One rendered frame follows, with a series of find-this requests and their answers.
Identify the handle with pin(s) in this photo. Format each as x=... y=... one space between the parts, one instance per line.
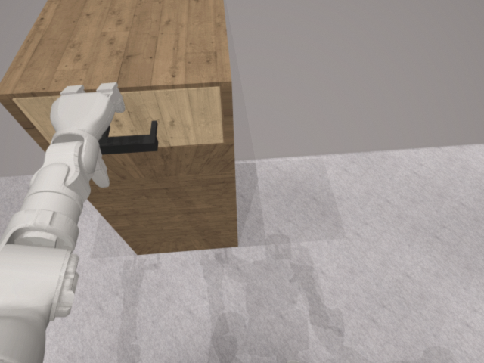
x=129 y=144

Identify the cabinet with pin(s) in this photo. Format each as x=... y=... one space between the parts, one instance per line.
x=178 y=198

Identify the left robot hand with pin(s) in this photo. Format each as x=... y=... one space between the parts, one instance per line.
x=90 y=112

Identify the drawer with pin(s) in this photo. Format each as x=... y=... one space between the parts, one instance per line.
x=185 y=116

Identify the robot left forearm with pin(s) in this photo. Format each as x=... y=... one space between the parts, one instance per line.
x=53 y=204

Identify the left robot upper arm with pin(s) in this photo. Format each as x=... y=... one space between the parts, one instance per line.
x=37 y=284

